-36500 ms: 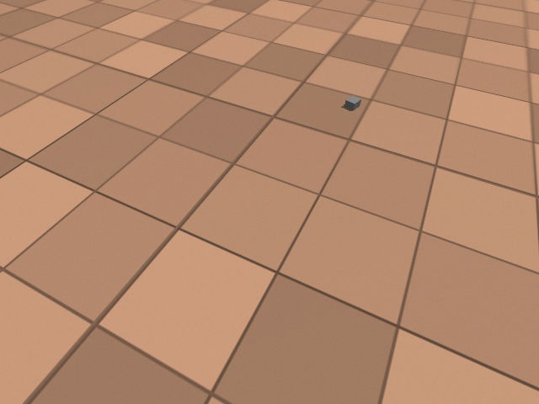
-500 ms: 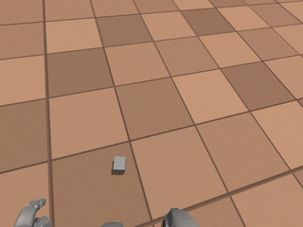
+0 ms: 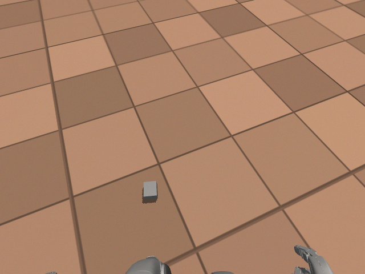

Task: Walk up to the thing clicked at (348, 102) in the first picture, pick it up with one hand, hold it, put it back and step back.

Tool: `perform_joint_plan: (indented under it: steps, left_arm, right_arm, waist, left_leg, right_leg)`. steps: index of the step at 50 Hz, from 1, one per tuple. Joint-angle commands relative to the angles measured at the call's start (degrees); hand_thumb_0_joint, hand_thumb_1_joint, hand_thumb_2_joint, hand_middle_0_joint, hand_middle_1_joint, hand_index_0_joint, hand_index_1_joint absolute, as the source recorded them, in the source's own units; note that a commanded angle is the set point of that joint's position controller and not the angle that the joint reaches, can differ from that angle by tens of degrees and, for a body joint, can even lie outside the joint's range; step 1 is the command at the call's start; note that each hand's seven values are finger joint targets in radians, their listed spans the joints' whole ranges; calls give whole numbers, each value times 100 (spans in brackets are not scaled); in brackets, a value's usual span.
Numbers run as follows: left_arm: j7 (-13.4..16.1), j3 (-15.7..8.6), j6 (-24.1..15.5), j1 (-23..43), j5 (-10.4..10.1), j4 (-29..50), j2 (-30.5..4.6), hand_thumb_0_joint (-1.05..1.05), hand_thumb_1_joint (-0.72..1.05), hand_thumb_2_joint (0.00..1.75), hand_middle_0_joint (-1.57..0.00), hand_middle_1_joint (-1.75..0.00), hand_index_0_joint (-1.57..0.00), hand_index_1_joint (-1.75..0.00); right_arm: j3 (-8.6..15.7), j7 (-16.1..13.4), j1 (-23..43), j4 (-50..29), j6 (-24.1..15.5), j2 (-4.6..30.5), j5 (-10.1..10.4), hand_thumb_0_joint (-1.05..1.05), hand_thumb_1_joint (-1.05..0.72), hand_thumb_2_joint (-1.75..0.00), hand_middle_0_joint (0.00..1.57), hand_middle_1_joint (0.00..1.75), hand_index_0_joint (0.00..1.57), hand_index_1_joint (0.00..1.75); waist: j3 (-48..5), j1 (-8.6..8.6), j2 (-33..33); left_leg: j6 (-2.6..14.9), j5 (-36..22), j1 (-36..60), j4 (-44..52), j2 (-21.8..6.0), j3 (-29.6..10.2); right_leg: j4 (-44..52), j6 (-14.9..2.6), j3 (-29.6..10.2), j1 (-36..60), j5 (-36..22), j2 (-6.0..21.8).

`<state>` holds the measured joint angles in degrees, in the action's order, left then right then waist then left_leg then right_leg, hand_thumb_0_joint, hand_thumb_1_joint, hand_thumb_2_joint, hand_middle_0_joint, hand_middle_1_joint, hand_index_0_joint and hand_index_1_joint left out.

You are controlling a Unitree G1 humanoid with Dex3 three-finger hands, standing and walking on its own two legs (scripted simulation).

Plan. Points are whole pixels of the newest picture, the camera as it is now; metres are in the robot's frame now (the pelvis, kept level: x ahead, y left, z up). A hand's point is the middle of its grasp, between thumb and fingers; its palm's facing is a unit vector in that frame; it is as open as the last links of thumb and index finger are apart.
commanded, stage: step back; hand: left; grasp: from above
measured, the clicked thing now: (150, 190) +0.58 +0.18 -0.73
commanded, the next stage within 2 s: none
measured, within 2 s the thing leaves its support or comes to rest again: neither
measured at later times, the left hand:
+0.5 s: hand out of the picture -0.03 +0.26 -0.14, palm faces +0.07 -0.94 -0.32, open 7.4 cm
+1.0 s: hand out of the picture -0.23 +0.20 -0.12, palm faces +0.02 -0.90 -0.43, open 7.4 cm
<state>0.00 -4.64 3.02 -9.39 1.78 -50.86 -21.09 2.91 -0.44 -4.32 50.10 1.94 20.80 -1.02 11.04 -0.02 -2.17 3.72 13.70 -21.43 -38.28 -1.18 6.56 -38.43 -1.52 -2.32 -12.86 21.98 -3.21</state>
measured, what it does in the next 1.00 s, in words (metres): walks backwards: left foot, then right foot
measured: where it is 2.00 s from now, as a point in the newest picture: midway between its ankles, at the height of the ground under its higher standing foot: outside the picture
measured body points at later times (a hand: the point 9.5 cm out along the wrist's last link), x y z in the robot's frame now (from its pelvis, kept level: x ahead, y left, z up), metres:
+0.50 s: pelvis -0.14 +0.00 +0.01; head -0.09 +0.03 +0.46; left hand -0.03 +0.31 -0.12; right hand -0.03 -0.31 -0.09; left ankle -0.13 +0.11 -0.72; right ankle -0.11 -0.14 -0.64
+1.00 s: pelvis -0.30 -0.07 +0.01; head -0.25 -0.09 +0.46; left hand -0.23 +0.25 -0.09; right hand -0.19 -0.39 -0.12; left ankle -0.32 +0.08 -0.64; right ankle -0.26 -0.19 -0.72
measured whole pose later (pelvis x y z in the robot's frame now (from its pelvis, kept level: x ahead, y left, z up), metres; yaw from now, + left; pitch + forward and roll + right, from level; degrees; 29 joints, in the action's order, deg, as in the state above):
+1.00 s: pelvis -0.30 -0.07 +0.01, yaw +2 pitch -1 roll +2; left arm 0.0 -4.1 3.9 -12.1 2.8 -47.0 -20.3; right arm 3.1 -1.5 -11.5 49.0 2.4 24.2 -0.4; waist 7.1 -1.1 -1.2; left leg -0.3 26.5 -26.0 -64.0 5.5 -6.7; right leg -36.1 0.1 -2.8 -18.6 16.2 1.9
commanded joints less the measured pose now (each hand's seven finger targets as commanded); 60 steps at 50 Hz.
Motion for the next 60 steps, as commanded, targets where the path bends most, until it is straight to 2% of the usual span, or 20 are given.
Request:
perform_joint_plan:
  steps: [1, 2, 6, 14, 17, 19, 20, 24, 32, 38, 40, 41, 42, 45, 51, 55, 57, 58, 59, 60]
  left_arm:
    - [28, -484, -173, -79, 49, 664, -1841, 0, 90, 90, -20, -30, -20, -30]
    - [53, -453, -209, 152, 99, 849, -1737, 0, 90, 90, -20, -30, -20, -30]
    - [130, -364, -222, 530, 46, 1022, -1251, 0, 90, 90, -20, -30, -20, -30]
    - [146, -355, -57, -210, 35, 1151, -1232, 0, 90, 90, -20, -30, -20, -30]
    - [73, -310, 47, 83, -50, 1313, -1273, 0, 90, 90, -20, -30, -20, -30]
    - [49, -241, 52, 77, -88, 1424, -922, 0, 90, 90, -20, -30, -20, -30]
    - [140, -387, 50, 490, -8, 1432, -1187, 0, 90, 90, -20, -30, -20, -30]
    - [71, -430, 74, -215, -104, 1039, -1118, 0, 90, 90, -20, -30, -20, -30]
    - [50, -394, -26, -141, -48, 1037, -1080, 0, 90, 90, -20, -30, -20, -30]
    - [-8, -405, -128, -1031, -12, 392, -1109, 0, 90, 90, -20, -30, -20, -30]
    - [-30, -620, -143, -889, 103, 584, -2000, 0, 90, 90, -20, -30, -20, -30]
    - [3, -682, -102, -301, 144, 878, -2558, 0, 90, 90, -20, -30, -20, -30]
    - [50, -617, -123, 173, 103, 1018, -2288, 0, 90, 90, -20, -30, -20, -30]
    - [90, -426, -157, 823, 83, 1108, -1452, 0, 90, 90, -20, -30, -20, -30]
    - [209, -403, -107, -3, 130, 1105, -1342, 0, 90, 90, -20, -30, -20, -30]
    - [164, -302, 53, 194, -37, 1241, -1270, 0, 90, 90, -20, -30, -20, -30]
    - [134, -174, 86, -127, -112, 1294, -826, 0, 90, 90, -20, -30, -20, -30]
    - [223, -275, 83, 356, -68, 1352, -1137, 0, 90, 90, -20, -30, -20, -30]
    - [225, -324, 80, 536, -59, 1284, -1345, 0, 90, 90, -20, -30, -20, -30]
    - [181, -364, 93, 585, -70, 1172, -1383, 0, 90, 90, -20, -30, -20, -30]
  right_arm:
    - [335, -129, 152, -506, -85, 1135, 91, 0, -90, -90, 20, 30, 20, 30]
    - [362, -133, 12, -412, -61, 1225, 73, 0, -90, -90, 20, 30, 20, 30]
    - [241, -129, -527, -213, -98, 1143, 138, 0, -90, -90, 20, 30, 20, 30]
    - [190, -205, -655, -472, -231, 1057, 51, 0, -90, -90, 20, 30, 20, 30]
    - [305, -182, -1106, -310, -251, 1149, -24, 0, -90, -90, 20, 30, 20, 30]
    - [501, -157, -838, -443, -251, 2002, -179, 0, -90, -90, 20, 30, 20, 30]
    - [588, -136, -667, -575, -238, 2368, -105, 0, -90, -90, 20, 30, 20, 30]
    - [350, -211, 20, -728, -299, 1540, -120, 0, -90, -90, 20, 30, 20, 30]
    - [444, -197, -548, -809, -263, 1596, -73, 0, -90, -90, 20, 30, 20, 30]
    - [430, -141, -127, -899, -37, 1693, -7, 0, -90, -90, 20, 30, 20, 30]
    - [280, -169, -41, -1095, -28, 1113, 77, 0, -90, -90, 20, 30, 20, 30]
    - [412, -279, 148, -1083, -15, 1358, 50, 0, -90, -90, 20, 30, 20, 30]
    - [492, -262, -26, -904, -28, 1557, 76, 0, -90, -90, 20, 30, 20, 30]
    - [317, -178, -688, -520, -38, 1237, 116, 0, -90, -90, 20, 30, 20, 30]
    - [208, -200, -624, -622, -191, 1070, 20, 0, -90, -90, 20, 30, 20, 30]
    - [325, -187, -1329, -323, -265, 1104, -77, 0, -90, -90, 20, 30, 20, 30]
    - [520, -174, -927, -448, -224, 1980, -186, 0, -90, -90, 20, 30, 20, 30]
    - [568, -153, -888, -586, -216, 2432, -144, 0, -90, -90, 20, 30, 20, 30]
    - [575, -208, -559, -621, -265, 2349, -133, 0, -90, -90, 20, 30, 20, 30]
    - [467, -214, -494, -597, -265, 2003, -148, 0, -90, -90, 20, 30, 20, 30]
  waist:
    - [-803, -240, 1950]
    - [-644, -165, 1627]
    - [-955, 71, 746]
    - [-1608, -267, 1269]
    - [-1659, 20, 898]
    - [-1467, -15, -1014]
    - [-1226, 364, -1307]
    - [-959, -313, -402]
    - [-1310, 181, -853]
    - [-1795, -182, -853]
    - [-1230, -298, 1527]
    - [-873, -511, 2266]
    - [-478, -223, 2037]
    - [-571, 237, 1234]
    - [-1187, -268, 1501]
    - [-1685, -7, 1027]
    - [-1582, -254, -986]
    - [-1496, 173, -1116]
    - [-1182, 107, -1100]
    - [-1167, 102, -545]
  left_leg:
    - [-475, 2042, -372, -1647, 642, -773]
    - [-479, 2180, -106, -2500, 630, -1280]
    - [-429, 1446, -422, -2947, 935, -1488]
    - [-454, 1386, -301, 120, 285, -830]
    - [-296, -616, 993, 1678, 184, -754]
    - [493, -1609, 1692, 1921, -1755, -3303]
    - [1359, -1701, 499, 2068, -2505, -3853]
    - [742, -2649, 858, 1481, -1278, -1875]
    - [1111, -2037, 1739, 1194, -1460, -1890]
    - [429, -1082, 574, 392, -916, -1455]
    - [-269, 1596, -1467, -1176, 567, -1084]
    - [-428, 2306, -798, -2527, 549, -1353]
    - [-390, 2069, -392, -2976, 305, -1618]
    - [-349, 1215, -549, -3269, 816, -1500]
    - [-489, 1723, -758, -1044, 371, -1026]
    - [-301, -549, 714, 1860, 265, -693]
    - [487, -2374, 1887, 1751, -1589, -3268]
    - [1375, -2397, 756, 1743, -2353, -3887]
    - [1543, -2139, 122, 1907, -2560, -4098]
    - [1322, -2471, 163, 1648, -1982, -3080]
  right_leg:
    - [2233, -1635, -2872, -597, -1279, 2430]
    - [2213, -1778, -3016, -1116, -1597, 2537]
    - [1516, -978, -1096, -189, -3169, 1408]
    - [658, -1006, -995, 1647, -3937, 1495]
    - [258, -532, -744, 610, -2699, 1199]
    - [-1111, -13, -90, -1597, 523, -118]
    - [-2314, 125, -585, -1296, 1615, -215]
    - [-3668, 32, -1063, -1692, 574, -388]
    - [-1852, 451, -556, -1434, 747, 46]
    - [1568, 64, 288, 616, -840, 158]
    - [1907, -657, -2353, 425, -157, 1767]
    - [2439, -1545, -3348, -1343, 124, 2714]
    - [2536, -1524, -3178, -2060, 77, 2742]
    - [1576, -832, -837, -1200, -1507, 1401]
    - [927, -997, -941, 895, -2915, 1615]
    - [-288, -564, -597, 637, -2907, 1349]
    - [-1745, -22, 129, -1869, 674, 0]
    - [-2541, 79, -488, -1450, 1699, 2]
    - [-3217, 56, -931, -1194, 1513, 218]
    - [-3408, 60, -997, -1108, 1304, -23]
